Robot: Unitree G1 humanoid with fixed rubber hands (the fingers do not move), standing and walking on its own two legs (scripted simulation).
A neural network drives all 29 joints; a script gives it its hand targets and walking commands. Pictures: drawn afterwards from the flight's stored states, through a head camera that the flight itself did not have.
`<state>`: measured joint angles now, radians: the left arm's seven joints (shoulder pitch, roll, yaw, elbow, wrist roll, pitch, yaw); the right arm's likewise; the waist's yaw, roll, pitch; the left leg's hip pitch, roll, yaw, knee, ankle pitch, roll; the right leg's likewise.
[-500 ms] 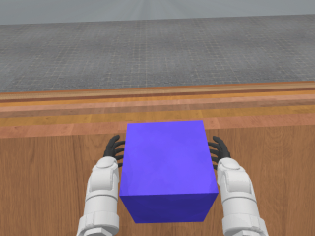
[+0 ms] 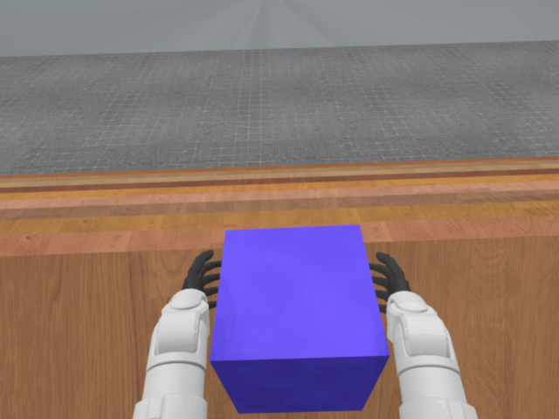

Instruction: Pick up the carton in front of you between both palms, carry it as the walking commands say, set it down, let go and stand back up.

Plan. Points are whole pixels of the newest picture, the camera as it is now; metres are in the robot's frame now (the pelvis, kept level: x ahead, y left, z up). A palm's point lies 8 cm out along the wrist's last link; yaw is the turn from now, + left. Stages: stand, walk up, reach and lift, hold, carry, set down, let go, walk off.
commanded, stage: reach and lift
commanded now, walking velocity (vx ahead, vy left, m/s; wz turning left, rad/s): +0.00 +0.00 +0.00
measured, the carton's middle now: (296, 323) +0.29 +0.00 -0.04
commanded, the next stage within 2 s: hold in 0.04 s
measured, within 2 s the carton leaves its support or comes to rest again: neither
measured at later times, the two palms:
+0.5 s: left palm (191, 301) +0.27 +0.15 +0.05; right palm (402, 304) +0.27 -0.15 +0.05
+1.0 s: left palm (199, 227) +0.37 +0.15 +0.10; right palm (397, 236) +0.36 -0.15 +0.10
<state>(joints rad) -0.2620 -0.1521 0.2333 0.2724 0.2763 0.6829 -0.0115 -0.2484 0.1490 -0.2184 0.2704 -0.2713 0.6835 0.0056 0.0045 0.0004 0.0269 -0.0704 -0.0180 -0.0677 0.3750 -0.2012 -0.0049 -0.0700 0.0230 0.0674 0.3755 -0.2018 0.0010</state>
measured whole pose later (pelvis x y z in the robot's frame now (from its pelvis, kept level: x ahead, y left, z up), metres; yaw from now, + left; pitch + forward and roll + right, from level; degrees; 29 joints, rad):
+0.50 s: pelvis -0.02 +0.00 +0.00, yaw +0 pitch -8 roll +0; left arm -0.30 -0.16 0.25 0.24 0.27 0.75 -0.01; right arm -0.28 0.16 -0.24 0.23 -0.27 0.76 0.01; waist 0.00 0.00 0.05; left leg -0.06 -0.02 -0.07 0.39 -0.19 0.00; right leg -0.05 0.02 0.07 0.39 -0.19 0.00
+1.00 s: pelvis +0.09 +0.01 -0.01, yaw -2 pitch +5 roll -2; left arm -0.16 -0.13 0.12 -0.28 0.10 1.04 0.08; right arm -0.14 0.13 -0.10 -0.29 -0.12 1.05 -0.09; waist -0.01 0.04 -0.17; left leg -0.19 0.05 0.02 0.46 -0.36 -0.01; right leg -0.35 0.00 -0.16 0.48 -0.30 0.00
